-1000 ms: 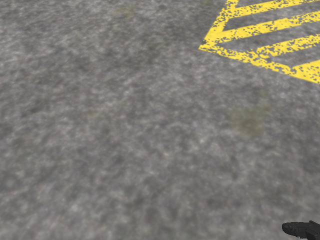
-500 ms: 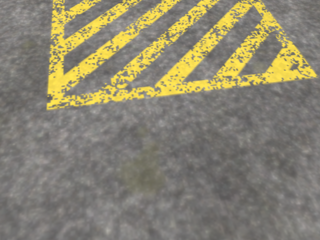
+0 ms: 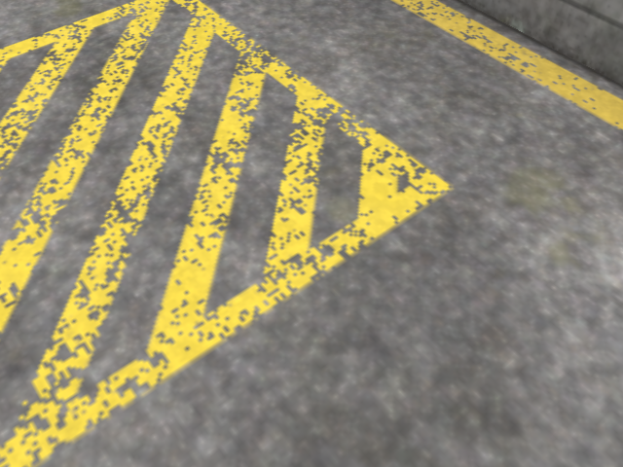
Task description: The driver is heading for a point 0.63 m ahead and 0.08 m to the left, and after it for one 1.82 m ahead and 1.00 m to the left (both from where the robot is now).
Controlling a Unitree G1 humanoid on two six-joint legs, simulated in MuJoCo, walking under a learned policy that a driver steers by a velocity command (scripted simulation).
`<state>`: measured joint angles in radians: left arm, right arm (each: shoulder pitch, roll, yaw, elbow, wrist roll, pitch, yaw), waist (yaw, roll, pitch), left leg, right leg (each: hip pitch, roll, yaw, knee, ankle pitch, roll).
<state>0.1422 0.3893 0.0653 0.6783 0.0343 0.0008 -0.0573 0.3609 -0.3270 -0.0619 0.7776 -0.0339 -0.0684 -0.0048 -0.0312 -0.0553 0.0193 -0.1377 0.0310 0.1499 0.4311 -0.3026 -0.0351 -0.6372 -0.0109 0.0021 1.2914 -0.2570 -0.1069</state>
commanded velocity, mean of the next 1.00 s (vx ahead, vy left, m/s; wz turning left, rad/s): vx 1.00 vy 0.00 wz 0.02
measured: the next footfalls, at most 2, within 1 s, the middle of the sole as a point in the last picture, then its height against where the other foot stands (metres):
right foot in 0.24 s outside the picture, level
left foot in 0.68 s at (333, 305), level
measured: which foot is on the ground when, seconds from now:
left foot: down 0.00-0.24, up 0.26-0.66, down 0.68-1.00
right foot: up 0.00-0.22, down 0.24-0.66, up 0.68-1.00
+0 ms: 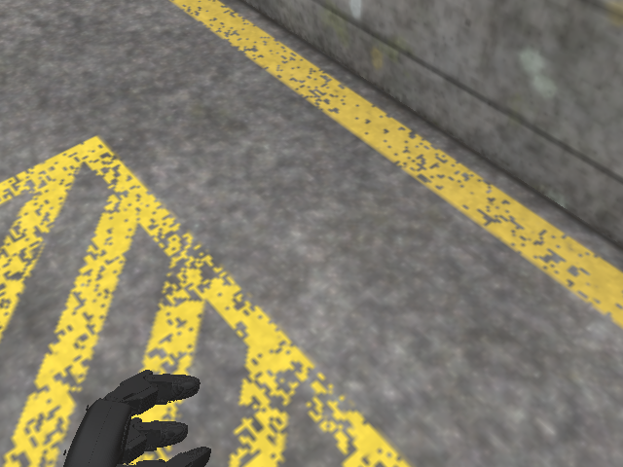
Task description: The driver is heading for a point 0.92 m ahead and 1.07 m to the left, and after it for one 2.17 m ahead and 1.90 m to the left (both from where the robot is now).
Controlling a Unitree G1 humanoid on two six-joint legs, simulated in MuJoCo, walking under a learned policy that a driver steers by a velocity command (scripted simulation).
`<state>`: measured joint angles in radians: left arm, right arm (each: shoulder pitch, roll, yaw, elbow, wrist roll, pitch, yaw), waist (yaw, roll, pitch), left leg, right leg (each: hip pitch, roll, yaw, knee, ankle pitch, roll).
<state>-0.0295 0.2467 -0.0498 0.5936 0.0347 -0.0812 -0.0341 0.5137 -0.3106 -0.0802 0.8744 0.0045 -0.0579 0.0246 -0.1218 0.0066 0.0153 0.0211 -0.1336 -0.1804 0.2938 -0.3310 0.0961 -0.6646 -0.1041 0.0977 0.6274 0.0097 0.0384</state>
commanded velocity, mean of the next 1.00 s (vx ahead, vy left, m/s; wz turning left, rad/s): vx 1.00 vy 0.00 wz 0.96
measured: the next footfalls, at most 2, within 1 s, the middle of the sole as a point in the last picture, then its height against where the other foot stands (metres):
right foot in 0.08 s outside the picture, level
left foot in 0.52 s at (250, 406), level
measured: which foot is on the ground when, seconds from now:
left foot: down 0.00-0.08, up 0.10-0.50, down 0.52-0.92, up 0.94-1.00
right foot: up 0.00-0.06, down 0.08-0.52, up 0.54-0.88, down 0.90-1.00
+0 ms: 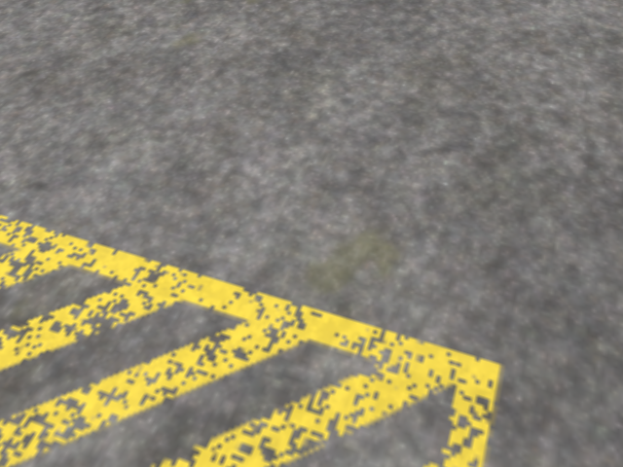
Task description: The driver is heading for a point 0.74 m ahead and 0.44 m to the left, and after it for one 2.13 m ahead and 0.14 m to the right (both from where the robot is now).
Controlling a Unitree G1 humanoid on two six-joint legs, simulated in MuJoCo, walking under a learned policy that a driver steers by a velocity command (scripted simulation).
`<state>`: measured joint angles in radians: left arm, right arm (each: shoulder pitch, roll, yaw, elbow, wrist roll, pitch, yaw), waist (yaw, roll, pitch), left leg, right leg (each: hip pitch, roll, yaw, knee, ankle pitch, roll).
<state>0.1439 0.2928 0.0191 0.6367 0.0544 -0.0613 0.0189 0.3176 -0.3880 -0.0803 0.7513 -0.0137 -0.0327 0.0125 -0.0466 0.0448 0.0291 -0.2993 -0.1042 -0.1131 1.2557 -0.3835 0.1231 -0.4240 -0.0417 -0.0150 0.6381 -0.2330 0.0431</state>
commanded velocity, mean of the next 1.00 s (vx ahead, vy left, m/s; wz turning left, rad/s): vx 0.78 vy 0.00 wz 0.60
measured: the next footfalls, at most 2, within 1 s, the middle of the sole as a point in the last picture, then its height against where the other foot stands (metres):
left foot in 0.38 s outside the picture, level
right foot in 0.78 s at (245, 287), level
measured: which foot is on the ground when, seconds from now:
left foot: up 0.00-0.36, down 0.38-0.76, up 0.78-1.00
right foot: down 0.00-0.36, up 0.38-0.76, down 0.78-1.00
